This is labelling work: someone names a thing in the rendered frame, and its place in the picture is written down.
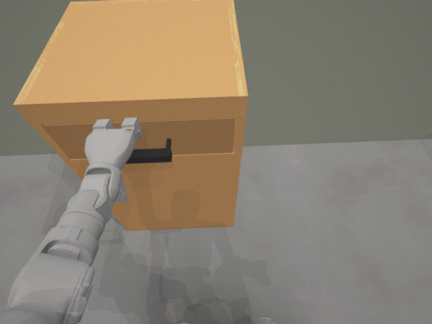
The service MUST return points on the cabinet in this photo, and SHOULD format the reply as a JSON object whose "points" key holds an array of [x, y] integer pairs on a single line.
{"points": [[154, 60]]}

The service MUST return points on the left robot upper arm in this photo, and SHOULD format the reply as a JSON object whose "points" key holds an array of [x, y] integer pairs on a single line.
{"points": [[54, 290]]}

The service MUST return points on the drawer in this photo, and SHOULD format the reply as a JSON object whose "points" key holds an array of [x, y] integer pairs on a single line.
{"points": [[188, 136]]}

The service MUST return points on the left robot hand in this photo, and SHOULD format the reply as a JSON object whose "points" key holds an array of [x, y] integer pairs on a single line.
{"points": [[113, 146]]}

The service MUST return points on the left robot forearm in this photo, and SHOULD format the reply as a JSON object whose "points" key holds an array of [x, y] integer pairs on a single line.
{"points": [[78, 231]]}

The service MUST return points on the handle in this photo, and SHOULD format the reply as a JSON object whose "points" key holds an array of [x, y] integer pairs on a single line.
{"points": [[153, 155]]}

